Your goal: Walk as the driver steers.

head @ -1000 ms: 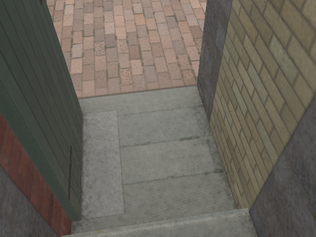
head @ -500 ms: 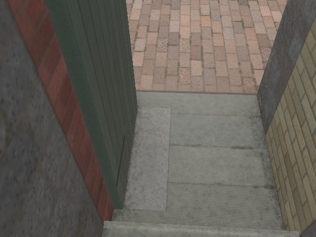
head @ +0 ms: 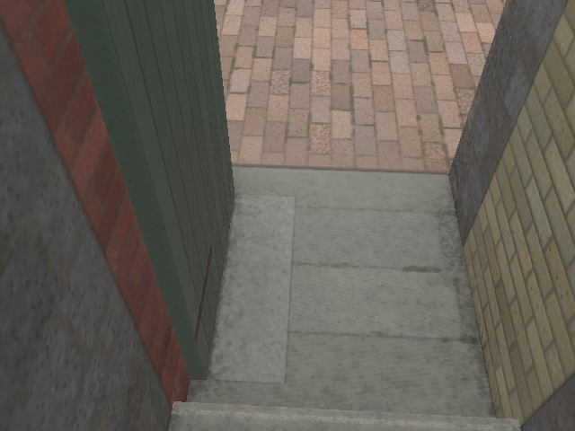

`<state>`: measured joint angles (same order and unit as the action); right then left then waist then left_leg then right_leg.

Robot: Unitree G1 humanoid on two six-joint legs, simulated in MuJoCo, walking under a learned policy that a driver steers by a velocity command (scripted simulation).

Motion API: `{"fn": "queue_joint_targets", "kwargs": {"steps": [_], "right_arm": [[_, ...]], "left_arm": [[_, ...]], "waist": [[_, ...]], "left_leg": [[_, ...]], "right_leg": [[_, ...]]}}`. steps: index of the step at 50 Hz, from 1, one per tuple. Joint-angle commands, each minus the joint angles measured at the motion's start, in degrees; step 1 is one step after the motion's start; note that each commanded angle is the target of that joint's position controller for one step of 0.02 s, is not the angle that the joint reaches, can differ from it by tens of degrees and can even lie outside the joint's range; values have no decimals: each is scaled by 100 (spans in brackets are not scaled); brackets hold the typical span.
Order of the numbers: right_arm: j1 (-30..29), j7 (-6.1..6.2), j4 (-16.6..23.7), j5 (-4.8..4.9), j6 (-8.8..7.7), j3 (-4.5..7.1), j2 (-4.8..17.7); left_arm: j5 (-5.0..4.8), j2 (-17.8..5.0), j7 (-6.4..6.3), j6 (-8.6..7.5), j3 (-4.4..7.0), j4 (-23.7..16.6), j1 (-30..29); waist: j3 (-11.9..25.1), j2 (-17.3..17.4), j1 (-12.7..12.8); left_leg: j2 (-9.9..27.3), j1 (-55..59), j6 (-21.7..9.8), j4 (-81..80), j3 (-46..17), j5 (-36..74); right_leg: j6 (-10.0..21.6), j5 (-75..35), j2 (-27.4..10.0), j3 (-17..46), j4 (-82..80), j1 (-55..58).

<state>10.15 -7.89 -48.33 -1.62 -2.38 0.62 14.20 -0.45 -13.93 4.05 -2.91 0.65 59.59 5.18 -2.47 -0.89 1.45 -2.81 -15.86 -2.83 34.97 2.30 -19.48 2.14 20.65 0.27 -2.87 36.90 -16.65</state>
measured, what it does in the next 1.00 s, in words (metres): goes down: left foot 0.19 m lower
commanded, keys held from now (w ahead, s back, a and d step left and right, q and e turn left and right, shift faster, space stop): no key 0.34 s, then w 0.66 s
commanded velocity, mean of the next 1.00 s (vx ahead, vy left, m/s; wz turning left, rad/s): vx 0.22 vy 0.00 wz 0.00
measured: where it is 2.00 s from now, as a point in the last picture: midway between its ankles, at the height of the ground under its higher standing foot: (306, 381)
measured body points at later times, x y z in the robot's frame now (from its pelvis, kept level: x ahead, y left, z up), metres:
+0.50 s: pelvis +0.02 -0.02 +0.00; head +0.04 -0.02 +0.45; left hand +0.06 +0.26 -0.13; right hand +0.06 -0.29 -0.14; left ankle -0.01 +0.09 -0.72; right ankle -0.01 -0.09 -0.72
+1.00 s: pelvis +0.23 +0.07 -0.20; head +0.24 +0.07 +0.25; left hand +0.18 +0.33 -0.34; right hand +0.28 -0.16 -0.34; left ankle +0.24 +0.16 -0.91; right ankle +0.13 -0.07 -0.63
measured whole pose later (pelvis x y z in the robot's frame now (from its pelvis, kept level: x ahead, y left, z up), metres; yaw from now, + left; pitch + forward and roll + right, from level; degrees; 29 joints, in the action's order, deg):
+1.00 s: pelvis +0.23 +0.07 -0.20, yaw -1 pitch +1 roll +2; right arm 20.0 -7.7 -50.1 -7.0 -5.0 1.3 13.2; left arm 2.6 -15.0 3.9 -5.3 0.2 59.7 24.7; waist 0.8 -1.3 2.5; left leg -2.0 -22.0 -4.4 40.6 5.7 -19.9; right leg 2.3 30.8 -1.7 5.9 118.5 -41.1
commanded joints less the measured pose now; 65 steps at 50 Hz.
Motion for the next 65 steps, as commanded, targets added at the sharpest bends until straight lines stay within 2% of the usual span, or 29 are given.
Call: {"fn": "queue_joint_targets", "kwargs": {"steps": [1,10,17,20,25,27,30,31,34,35,37,38,40,42,44,45,46,47,48,49,51,52,53,54,55,57,59,62,65], "right_arm": [[-55,14,235,-3,-49,120,596],[53,154,-158,-33,35,180,852],[226,216,-518,-53,139,183,696],[552,292,-712,-159,92,363,1092],[-157,587,-508,-309,-127,254,283],[-488,620,-365,-329,-220,288,366],[-115,604,-359,-456,-176,164,156],[184,517,-384,-557,-159,61,10],[1004,262,-376,-496,-115,80,295],[345,294,-94,-717,-111,67,424],[-339,322,265,-734,-147,-100,-87],[-506,180,444,-738,-83,-237,-343],[-270,52,694,-579,29,-204,-239],[76,59,722,-616,55,-84,265],[2226,125,136,-487,-137,216,717],[2924,203,-266,-655,-229,464,1257],[3170,73,-303,-761,-223,448,1488],[3594,-31,-361,-630,-187,450,1487],[3318,-55,-367,-504,-237,352,1063],[2925,-7,-441,-421,-302,204,503],[1723,86,-390,-611,-459,-284,-960],[1522,168,-376,-564,-465,-250,-807],[732,296,38,-298,-585,-284,-794],[852,346,52,-231,-632,-138,-167],[1184,384,-164,-389,-654,-113,121],[2126,577,-588,-317,-741,-246,-314],[2464,530,-684,-315,-672,-241,-130],[2724,466,-715,-252,-402,-279,-339],[3063,573,-1003,-370,-343,-250,-312]], "left_arm": [[19,-656,-27,6,149,-201,-32],[156,-812,-20,29,309,-499,-279],[129,-800,-45,29,354,-411,80],[214,-1085,-91,38,520,-359,403],[369,-822,-427,-230,560,-18,2097],[405,-867,-459,-314,561,-128,2379],[549,-196,-402,-323,221,68,2279],[734,159,-432,-323,63,92,2012],[389,-84,-508,-365,36,-322,1319],[447,3,-591,-459,-91,-139,1754],[495,70,-812,-534,-193,494,3272],[415,143,-900,-543,-273,255,3076],[734,-658,-505,-486,-120,115,2748],[429,-1121,-360,-433,87,-193,2297],[545,-1382,-8,-295,109,-85,1794],[572,-833,233,-263,92,502,3028],[345,-312,342,-271,156,527,3790],[240,-352,381,-355,129,107,3394],[206,-167,203,-444,-51,-739,1870],[196,-149,-100,-473,-88,-1013,958],[331,6,-394,-333,-209,-883,1566],[401,66,-364,-208,-222,-682,1862],[519,-163,-263,-210,-120,-381,1753],[609,-315,-101,-168,-26,-371,1558],[702,-281,88,-181,-73,-333,1592],[731,-508,88,-195,-52,-572,960],[540,-431,59,-184,-143,-570,760],[505,-492,22,-41,-136,-800,-19],[399,-265,-40,-20,-219,-1062,-639]], "waist": [[367,119,38],[257,36,61],[297,107,24],[-94,195,13],[-299,-447,621],[-411,-197,830],[-532,297,454],[-413,383,134],[20,-149,-173],[-15,-393,139],[-328,-389,799],[-430,-34,771],[-356,-394,408],[-769,-113,129],[-166,165,-1015],[296,1110,-885],[1261,1771,-284],[1898,1698,-435],[823,983,-775],[-89,470,-783],[-389,-600,259],[-642,-225,442],[-327,-266,384],[-31,276,299],[152,498,365],[91,372,-70],[132,-87,-137],[-352,253,-477],[-458,442,-687]], "left_leg": [[444,164,-94,-641,-561,1459],[415,-86,-104,-847,-340,1261],[349,76,-102,-817,-263,1082],[458,-150,-360,-1099,-462,-1399],[293,-2259,-288,763,-439,-862],[269,-3372,-163,2387,-1023,-1257],[464,-4256,-337,3611,-1679,182],[735,-3821,-405,3338,-1535,1111],[485,-928,-182,3202,-191,1193],[929,-2172,-23,2280,-756,2741],[976,-3714,11,1136,-652,3550],[870,-2182,-9,-607,-185,5168],[325,476,289,738,610,4147],[402,311,334,-149,381,2364],[691,1945,-46,-1418,142,3369],[764,2673,-425,-1491,24,3238],[1413,4251,-906,997,-674,6389],[2187,4708,-1561,676,-1928,6503],[2666,3979,-2090,-765,-3522,1494],[2808,2719,-2070,-1296,-3903,-813],[2704,20,-1864,-1219,-3292,161],[2303,-1233,-1832,-1332,-2761,265],[1495,-2618,-1612,-1277,-1530,692],[953,-3148,-1532,-964,-857,289],[890,-3416,-1506,-792,-973,170],[1212,-1053,-1348,112,-1288,1229],[1209,-1437,-1339,642,-1265,548],[1336,-992,-1318,706,-1365,-304],[1819,595,-1438,1084,-2151,611]], "right_leg": [[-71,-1092,-136,356,-637,241],[5,-1718,17,318,-895,828],[107,-1787,62,349,-1101,814],[360,1121,59,506,-1353,556],[1570,1825,-1392,2850,-1912,2047],[1813,1701,-1722,3587,-2091,2308],[1771,641,-1734,3060,-1595,1895],[1425,89,-1406,2312,-1178,1365],[1035,349,-452,812,-570,-1652],[936,569,-643,1158,-61,-683],[1007,759,-888,1490,1272,379],[837,1081,-358,863,1461,-932],[951,2727,-417,943,1144,-3231],[1017,2940,-829,1582,1563,-2633],[686,1595,-812,1955,4076,-1921],[269,831,-12,1324,6284,-1930],[163,1935,313,751,9112,-3876],[14,2080,215,494,9970,-4958],[52,1175,16,604,8866,-6673],[32,312,-519,939,8611,-7225],[62,-2116,-1374,1647,5909,-6251],[119,-2235,-1363,1385,5563,-5535],[10,-3266,-1282,1158,3869,-3748],[-65,-3217,-974,568,3866,-2902],[-111,-3428,-797,333,4663,-2457],[-153,-4430,-1061,1092,2906,-4320],[-194,-5695,-888,871,1692,-3314],[-209,-4850,-805,533,680,-3170],[-283,-4075,-987,954,265,-3779]]}}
